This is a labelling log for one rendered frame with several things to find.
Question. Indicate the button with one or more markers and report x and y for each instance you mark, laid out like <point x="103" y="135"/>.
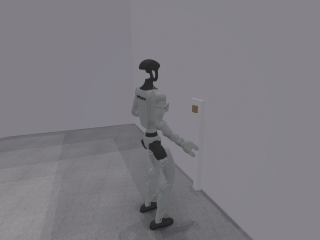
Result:
<point x="194" y="108"/>

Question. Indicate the left robot hand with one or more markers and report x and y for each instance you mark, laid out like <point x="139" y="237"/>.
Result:
<point x="166" y="108"/>

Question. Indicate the panel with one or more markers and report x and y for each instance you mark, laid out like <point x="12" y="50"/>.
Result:
<point x="199" y="141"/>

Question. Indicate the left robot upper arm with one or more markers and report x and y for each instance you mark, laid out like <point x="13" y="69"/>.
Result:
<point x="135" y="110"/>

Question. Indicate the right robot hand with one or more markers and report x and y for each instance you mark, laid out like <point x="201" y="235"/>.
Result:
<point x="188" y="146"/>

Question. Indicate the robot right forearm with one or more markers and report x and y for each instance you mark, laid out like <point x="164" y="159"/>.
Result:
<point x="167" y="132"/>

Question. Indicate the robot left foot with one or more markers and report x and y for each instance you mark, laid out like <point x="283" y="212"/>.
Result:
<point x="152" y="206"/>

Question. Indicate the right robot upper arm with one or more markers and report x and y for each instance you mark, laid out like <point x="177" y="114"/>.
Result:
<point x="159" y="98"/>

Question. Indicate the robot left thigh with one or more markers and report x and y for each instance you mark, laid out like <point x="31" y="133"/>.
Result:
<point x="154" y="172"/>

